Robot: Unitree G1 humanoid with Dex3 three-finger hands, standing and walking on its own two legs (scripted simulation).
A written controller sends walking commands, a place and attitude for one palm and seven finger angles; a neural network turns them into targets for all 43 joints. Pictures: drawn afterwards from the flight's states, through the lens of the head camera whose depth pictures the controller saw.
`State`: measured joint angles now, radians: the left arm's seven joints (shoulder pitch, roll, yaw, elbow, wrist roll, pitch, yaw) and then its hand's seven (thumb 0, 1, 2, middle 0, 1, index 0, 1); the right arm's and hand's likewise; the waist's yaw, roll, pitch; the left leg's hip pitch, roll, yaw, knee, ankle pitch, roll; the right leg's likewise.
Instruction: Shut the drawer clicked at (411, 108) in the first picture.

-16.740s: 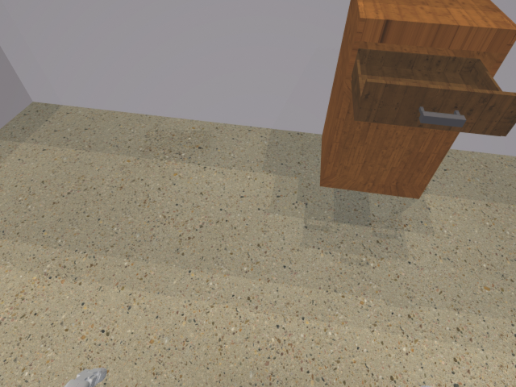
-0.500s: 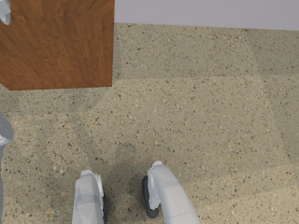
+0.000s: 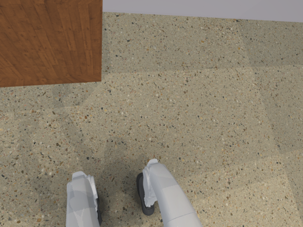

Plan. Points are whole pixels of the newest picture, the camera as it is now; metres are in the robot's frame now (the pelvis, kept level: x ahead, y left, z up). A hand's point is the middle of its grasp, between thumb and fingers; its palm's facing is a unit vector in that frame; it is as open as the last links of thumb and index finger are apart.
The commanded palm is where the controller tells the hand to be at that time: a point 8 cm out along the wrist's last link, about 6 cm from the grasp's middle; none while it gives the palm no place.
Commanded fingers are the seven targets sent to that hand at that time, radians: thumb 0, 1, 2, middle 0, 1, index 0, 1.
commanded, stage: pull the fist back off the drawer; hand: left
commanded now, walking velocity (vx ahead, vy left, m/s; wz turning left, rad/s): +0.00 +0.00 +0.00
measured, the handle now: out of the picture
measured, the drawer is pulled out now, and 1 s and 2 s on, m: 0.00 0.00 0.00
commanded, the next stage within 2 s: draw the hand back to the body in 0.68 s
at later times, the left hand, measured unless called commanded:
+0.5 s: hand out of the picture +0.61 +0.24 +0.09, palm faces +0.03 -1.00 -0.03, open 3.2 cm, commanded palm +0.59 +0.24 +0.09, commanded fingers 0.00 0.90 0.90 -1.40 -1.60 -1.40 -1.60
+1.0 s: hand out of the picture +0.52 +0.24 +0.12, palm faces -0.01 -1.00 -0.07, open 3.3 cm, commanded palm +0.50 +0.28 +0.14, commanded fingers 0.00 0.90 0.90 -1.40 -1.60 -1.40 -1.60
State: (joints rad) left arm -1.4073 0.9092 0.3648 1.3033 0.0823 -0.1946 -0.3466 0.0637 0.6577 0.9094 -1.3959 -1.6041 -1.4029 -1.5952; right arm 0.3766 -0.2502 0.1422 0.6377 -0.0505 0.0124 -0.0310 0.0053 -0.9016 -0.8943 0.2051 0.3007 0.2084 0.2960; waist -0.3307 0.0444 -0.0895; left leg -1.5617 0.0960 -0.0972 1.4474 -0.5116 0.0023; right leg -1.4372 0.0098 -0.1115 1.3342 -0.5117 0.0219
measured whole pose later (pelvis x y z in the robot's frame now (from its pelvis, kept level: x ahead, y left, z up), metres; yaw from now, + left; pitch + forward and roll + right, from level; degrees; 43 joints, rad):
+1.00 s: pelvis +0.05 +0.00 +0.07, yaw +2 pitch +28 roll -4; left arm -0.63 0.53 0.47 0.70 -0.14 -0.21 -0.38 0.02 0.90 0.90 -1.39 -1.60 -1.40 -1.59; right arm 0.36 -0.26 0.03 0.56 0.02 0.09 0.03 0.01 -0.91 -0.89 0.20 0.30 0.20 0.30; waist -0.16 0.05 -0.13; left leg -1.14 0.09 -0.02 1.16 -0.50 -0.01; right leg -1.06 0.01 -0.04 1.07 -0.50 0.02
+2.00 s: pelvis +0.07 -0.02 +0.16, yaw +5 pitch -4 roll +0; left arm 0.53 0.33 0.29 -0.48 -0.07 -0.07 0.10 0.02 0.89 0.90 -1.40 -1.60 -1.41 -1.59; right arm 0.19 -0.23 0.03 0.59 0.01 -0.09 -0.08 0.02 -0.90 -0.90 0.20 0.30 0.21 0.30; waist 0.07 0.08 -0.01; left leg -0.13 0.04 0.00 0.46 -0.27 -0.03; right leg -0.08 -0.02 -0.04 0.44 -0.30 0.01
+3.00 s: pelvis -0.02 +0.00 +0.16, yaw +7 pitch +0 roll -2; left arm 0.63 0.38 0.35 -0.55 -0.03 -0.24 0.13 0.02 0.89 0.89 -1.40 -1.60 -1.41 -1.59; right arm 0.18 -0.21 0.00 0.53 0.01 -0.02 -0.09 0.02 -0.90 -0.89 0.20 0.30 0.21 0.30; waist 0.00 0.03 0.04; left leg -0.37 0.02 -0.03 0.51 -0.13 0.01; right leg -0.29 -0.02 -0.05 0.45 -0.16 0.03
